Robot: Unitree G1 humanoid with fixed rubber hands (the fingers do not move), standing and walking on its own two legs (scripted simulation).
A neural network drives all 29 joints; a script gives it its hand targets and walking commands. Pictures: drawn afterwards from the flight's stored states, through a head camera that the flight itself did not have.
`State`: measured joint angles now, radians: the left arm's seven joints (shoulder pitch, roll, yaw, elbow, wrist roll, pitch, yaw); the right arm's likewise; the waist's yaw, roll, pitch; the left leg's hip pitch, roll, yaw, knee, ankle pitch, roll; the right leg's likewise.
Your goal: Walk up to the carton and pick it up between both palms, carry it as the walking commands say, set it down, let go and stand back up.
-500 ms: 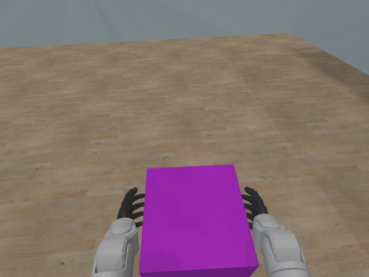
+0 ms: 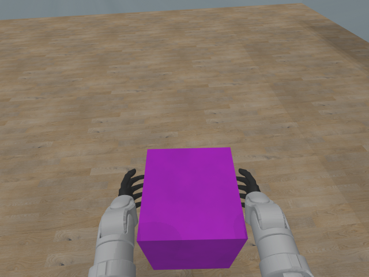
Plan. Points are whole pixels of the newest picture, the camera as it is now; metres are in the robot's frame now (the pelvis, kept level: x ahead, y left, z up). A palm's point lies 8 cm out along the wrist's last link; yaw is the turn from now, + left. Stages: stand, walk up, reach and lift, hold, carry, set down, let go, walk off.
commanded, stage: set down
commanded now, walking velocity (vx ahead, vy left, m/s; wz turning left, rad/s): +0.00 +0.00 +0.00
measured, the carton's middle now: (190, 211) +0.30 +0.02 -0.05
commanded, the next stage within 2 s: none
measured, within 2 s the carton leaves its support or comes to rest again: neither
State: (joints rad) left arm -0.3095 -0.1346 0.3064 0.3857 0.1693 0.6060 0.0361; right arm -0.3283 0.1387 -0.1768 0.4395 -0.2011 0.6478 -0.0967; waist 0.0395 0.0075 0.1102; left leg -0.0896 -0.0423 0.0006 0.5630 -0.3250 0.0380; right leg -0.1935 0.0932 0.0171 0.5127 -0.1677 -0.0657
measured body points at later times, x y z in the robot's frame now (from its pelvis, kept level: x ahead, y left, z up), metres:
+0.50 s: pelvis +0.00 -0.01 -0.01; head +0.12 -0.02 +0.42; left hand +0.33 +0.15 -0.07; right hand +0.33 -0.14 -0.09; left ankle +0.00 +0.09 -0.73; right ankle +0.08 -0.07 -0.73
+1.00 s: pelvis -0.02 -0.01 -0.08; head +0.18 -0.01 +0.32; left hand +0.36 +0.16 -0.16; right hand +0.36 -0.13 -0.18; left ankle +0.00 +0.09 -0.73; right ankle +0.08 -0.07 -0.73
